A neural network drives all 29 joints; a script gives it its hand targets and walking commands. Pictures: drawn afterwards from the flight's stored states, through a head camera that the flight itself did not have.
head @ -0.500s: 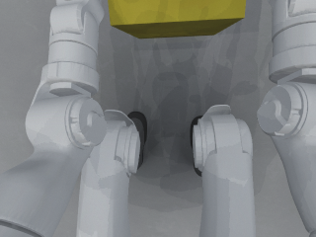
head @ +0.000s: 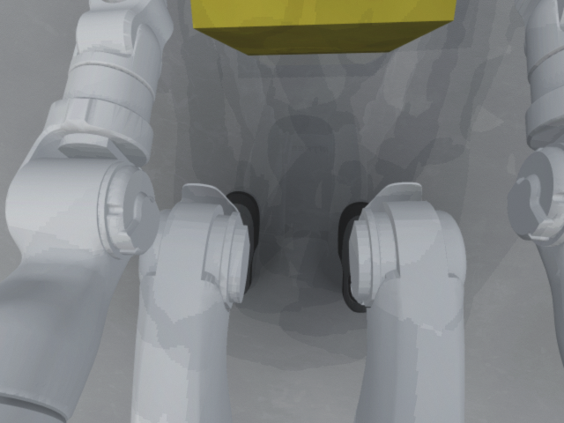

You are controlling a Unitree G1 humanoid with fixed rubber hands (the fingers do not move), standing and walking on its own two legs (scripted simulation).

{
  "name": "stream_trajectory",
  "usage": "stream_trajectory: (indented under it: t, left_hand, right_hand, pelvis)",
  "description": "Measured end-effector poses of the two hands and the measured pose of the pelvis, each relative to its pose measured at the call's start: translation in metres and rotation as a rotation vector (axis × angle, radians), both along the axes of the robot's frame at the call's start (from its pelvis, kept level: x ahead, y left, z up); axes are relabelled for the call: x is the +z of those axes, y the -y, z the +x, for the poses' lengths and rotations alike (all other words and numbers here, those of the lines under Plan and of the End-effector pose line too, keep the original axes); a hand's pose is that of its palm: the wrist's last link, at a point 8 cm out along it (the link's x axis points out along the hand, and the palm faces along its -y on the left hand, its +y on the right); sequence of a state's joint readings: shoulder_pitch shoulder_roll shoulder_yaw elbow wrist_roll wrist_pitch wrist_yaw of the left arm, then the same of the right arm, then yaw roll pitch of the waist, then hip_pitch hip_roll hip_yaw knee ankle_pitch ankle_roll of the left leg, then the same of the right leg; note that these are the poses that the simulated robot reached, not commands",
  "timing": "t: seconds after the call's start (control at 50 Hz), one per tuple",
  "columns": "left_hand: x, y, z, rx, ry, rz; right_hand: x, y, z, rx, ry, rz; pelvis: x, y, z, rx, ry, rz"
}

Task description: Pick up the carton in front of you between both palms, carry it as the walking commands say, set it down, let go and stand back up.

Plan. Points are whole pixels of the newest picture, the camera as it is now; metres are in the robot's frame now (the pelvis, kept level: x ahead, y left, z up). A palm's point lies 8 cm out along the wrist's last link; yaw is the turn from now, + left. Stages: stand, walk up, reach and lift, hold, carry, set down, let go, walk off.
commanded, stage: set down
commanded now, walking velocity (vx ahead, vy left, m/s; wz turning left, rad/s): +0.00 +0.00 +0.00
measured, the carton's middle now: out of the picture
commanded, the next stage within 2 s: let go in 1.08 s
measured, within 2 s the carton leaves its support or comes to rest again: neither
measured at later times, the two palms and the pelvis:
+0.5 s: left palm out of the picture +0.57 +0.14 -0.02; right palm out of the picture +0.58 -0.24 -0.01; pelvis +0.00 +0.00 +0.09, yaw -1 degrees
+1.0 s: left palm out of the picture +0.56 +0.15 +0.13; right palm out of the picture +0.58 -0.25 +0.13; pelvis +0.02 +0.00 +0.23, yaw -1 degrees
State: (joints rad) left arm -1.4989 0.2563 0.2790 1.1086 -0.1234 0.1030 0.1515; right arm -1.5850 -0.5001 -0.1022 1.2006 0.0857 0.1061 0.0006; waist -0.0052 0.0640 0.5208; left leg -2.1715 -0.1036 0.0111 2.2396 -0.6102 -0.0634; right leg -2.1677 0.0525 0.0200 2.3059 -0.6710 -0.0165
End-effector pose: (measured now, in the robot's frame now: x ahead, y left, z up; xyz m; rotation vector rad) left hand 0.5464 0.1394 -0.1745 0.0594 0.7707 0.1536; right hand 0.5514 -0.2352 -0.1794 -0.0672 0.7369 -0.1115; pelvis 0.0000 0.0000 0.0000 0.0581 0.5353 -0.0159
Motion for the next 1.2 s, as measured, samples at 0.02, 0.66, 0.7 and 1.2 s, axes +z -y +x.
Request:
stream_trajectory:
  t: [0.02,0.66,0.7,1.2]
  left_hand:
    - [0.002,-0.003,0.002,0.009,0.013,-0.003]
    - [0.199,-0.002,0.014,0.032,0.139,-0.007]
    - [0.212,-0.003,0.016,0.028,0.149,-0.005]
    - [0.351,-0.004,0.009,0.001,0.113,0.011]
  right_hand:
    - [0.006,0.005,0.003,-0.012,0.02,-0.004]
    - [0.208,0.01,0.024,0.012,0.07,-0.018]
    - [0.22,0.011,0.024,0.011,0.078,-0.011]
    - [0.36,0.022,0.02,0.014,0.059,-0.02]
  pelvis:
    - [-0.001,0.0,0.0,0.0,0.001,-0.001]
    - [0.135,-0.003,0.004,-0.007,-0.271,-0.01]
    - [0.144,-0.003,0.006,-0.009,-0.28,-0.011]
    - [0.285,0.003,0.037,-0.026,-0.256,-0.012]
